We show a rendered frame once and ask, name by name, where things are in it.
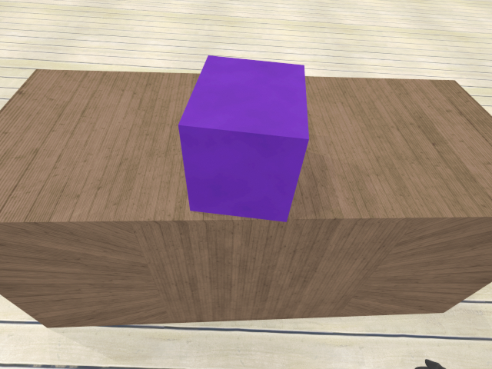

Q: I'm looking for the carton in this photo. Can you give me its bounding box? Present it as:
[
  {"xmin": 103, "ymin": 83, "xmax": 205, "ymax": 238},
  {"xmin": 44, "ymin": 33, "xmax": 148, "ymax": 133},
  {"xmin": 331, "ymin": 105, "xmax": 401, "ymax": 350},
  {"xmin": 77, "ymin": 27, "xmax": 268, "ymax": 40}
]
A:
[{"xmin": 178, "ymin": 55, "xmax": 309, "ymax": 222}]

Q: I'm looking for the pedestal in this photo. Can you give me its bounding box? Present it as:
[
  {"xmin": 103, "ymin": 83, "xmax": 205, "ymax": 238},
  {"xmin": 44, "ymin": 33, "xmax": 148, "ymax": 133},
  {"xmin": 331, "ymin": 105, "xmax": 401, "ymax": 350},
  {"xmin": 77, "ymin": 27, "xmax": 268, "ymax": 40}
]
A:
[{"xmin": 0, "ymin": 69, "xmax": 492, "ymax": 328}]

